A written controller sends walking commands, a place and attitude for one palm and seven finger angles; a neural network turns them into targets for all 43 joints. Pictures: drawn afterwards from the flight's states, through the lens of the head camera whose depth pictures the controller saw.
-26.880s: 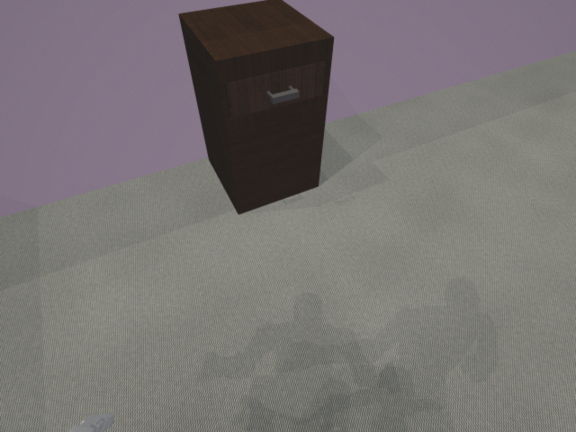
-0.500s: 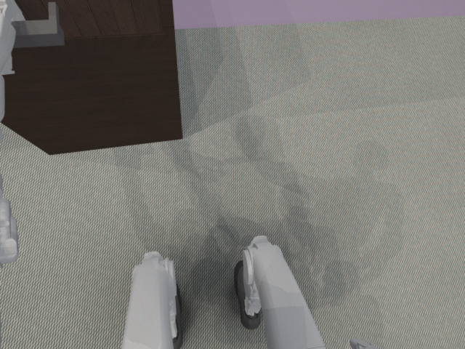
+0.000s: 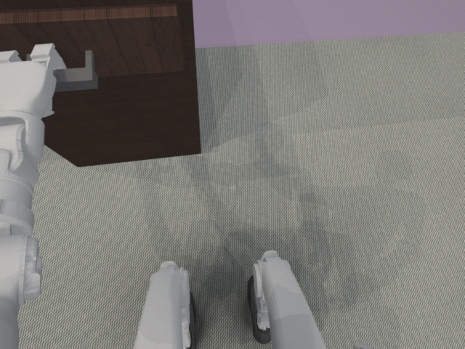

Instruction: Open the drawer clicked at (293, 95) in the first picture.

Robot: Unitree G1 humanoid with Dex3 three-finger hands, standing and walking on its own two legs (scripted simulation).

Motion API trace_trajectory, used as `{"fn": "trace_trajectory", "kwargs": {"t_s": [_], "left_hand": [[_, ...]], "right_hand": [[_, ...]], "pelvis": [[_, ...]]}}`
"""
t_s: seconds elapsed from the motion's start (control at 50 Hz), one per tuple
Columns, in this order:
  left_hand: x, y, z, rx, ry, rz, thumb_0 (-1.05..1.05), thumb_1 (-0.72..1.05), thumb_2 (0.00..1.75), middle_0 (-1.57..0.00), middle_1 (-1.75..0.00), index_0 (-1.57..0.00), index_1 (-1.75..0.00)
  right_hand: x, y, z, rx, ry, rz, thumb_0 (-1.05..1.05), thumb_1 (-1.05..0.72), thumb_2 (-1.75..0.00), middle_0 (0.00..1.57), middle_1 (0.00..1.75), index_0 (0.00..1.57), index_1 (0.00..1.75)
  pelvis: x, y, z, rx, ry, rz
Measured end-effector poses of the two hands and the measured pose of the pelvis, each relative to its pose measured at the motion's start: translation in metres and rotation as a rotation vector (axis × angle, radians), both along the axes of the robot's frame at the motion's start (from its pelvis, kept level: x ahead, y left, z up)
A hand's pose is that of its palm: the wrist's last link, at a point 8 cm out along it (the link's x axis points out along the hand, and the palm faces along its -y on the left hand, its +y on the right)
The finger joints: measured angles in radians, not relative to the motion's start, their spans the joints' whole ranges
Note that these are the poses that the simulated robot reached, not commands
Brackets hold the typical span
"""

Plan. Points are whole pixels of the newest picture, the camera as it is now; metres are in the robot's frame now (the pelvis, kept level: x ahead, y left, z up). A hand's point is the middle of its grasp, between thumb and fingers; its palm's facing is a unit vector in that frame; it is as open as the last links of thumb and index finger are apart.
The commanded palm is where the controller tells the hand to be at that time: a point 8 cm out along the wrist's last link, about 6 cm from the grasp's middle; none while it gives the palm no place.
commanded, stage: pull the drawer open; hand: left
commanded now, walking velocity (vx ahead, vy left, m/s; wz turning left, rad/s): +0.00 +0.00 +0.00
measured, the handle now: (60, 69) +0.56 +0.26 -0.01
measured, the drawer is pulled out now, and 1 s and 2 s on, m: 0.02 0.10 0.17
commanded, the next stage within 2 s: open the thumb to release the handle in 1.92 s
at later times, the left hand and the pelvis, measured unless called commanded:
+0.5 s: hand (42, 128) +0.47 +0.29 -0.04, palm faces -0.05 -0.02 -1.00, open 5.8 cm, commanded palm +0.45 +0.27 +0.01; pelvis +0.01 +0.00 +0.01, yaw +1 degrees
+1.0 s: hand (41, 153) +0.43 +0.29 -0.04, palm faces -0.04 -0.02 -1.00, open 5.8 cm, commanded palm +0.40 +0.27 +0.01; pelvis +0.00 -0.01 +0.01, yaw +1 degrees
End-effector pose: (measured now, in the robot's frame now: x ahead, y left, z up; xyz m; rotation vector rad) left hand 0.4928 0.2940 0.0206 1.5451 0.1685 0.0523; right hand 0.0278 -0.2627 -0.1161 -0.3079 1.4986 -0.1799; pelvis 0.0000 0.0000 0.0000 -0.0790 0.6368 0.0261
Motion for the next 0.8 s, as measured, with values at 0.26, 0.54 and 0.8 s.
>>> {"fn": "trace_trajectory", "kwargs": {"t_s": [0.26,0.54,0.8], "left_hand": [[-0.021,-0.002,-0.001,0.003,-0.016,-0.004,0.01,0.73,0.86,-0.42,-1.35,-0.32,-1.35],[-0.043,-0.005,-0.001,0.005,-0.020,0.001,0.01,0.73,0.85,-0.42,-1.35,-0.32,-1.35],[-0.067,-0.008,-0.001,0.000,-0.020,0.003,0.01,0.74,0.85,-0.42,-1.35,-0.32,-1.35]], "right_hand": [[0.045,-0.002,0.003,0.011,-0.066,0.044,0.00,-0.90,-0.89,0.20,0.30,0.20,0.30],[0.053,-0.006,0.004,0.020,-0.096,0.052,0.01,-0.90,-0.89,0.20,0.30,0.20,0.30],[0.046,-0.008,0.002,0.030,-0.105,0.042,0.01,-0.91,-0.89,0.20,0.30,0.20,0.30]], "pelvis": [[0.010,0.001,0.011,0.012,-0.020,0.003],[0.009,-0.004,0.014,0.022,-0.040,0.004],[0.005,-0.006,0.016,0.032,-0.060,-0.002]]}}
